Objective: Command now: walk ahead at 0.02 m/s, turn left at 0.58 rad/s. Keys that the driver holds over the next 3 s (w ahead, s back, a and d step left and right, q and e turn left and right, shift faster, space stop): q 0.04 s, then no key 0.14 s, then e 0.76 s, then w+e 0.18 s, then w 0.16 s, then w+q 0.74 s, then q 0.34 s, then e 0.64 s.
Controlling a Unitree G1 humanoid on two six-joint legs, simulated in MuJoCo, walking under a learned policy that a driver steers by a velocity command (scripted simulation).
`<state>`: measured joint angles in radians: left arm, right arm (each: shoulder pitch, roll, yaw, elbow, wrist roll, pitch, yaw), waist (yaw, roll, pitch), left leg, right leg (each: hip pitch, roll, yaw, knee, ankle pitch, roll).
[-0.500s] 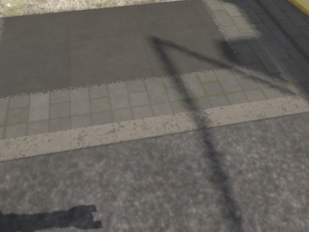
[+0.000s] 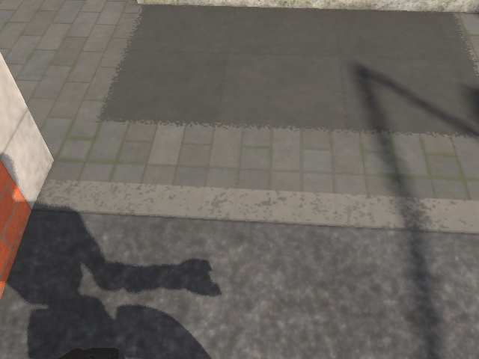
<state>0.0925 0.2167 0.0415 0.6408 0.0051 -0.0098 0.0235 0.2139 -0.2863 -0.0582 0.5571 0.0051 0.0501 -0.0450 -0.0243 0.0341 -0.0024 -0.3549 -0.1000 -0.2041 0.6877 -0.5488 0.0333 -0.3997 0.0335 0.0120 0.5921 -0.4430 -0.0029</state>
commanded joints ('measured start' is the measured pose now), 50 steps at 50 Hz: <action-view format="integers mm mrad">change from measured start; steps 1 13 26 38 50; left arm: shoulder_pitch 118 64 85 228 114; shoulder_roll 234 116 93 308 186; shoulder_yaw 72 15 32 76 31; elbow -53 -38 -71 -163 -178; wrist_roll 13 -14 -9 -11 -9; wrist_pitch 5 24 67 48 27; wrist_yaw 3 35 43 -6 31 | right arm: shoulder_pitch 70 -52 -77 -95 -109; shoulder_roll -92 40 -12 17 -27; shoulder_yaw -30 33 17 10 -5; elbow -91 -45 -26 -26 -14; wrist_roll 9 -7 -29 -58 -12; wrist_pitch -20 -12 -44 -22 -40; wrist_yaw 5 36 -35 -5 -7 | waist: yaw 18 41 27 66 31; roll -385 -211 71 -363 -169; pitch -204 -107 -55 -172 -142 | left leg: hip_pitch -424 52 183 -475 -349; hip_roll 19 103 385 116 104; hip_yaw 58 220 107 275 156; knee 463 -92 -322 509 438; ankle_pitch -211 95 495 -226 202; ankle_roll -82 -104 175 -136 -138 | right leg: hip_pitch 447 146 -366 478 198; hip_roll -524 -236 -46 -415 -190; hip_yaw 613 112 44 553 393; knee -245 -191 779 -162 -271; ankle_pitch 406 238 85 644 -33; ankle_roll -312 -213 127 -314 -229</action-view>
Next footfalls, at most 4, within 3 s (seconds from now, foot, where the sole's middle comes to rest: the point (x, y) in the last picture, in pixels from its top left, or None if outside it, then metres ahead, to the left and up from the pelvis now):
0.30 left None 0.05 0.14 -0.76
0.72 right None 0.06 -0.12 -0.75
1.20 left None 0.11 0.09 -0.75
1.62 right None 0.24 -0.27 -0.72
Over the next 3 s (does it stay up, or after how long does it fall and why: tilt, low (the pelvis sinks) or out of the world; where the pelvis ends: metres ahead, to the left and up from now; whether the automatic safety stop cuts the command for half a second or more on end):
stays up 0.60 -0.09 0.09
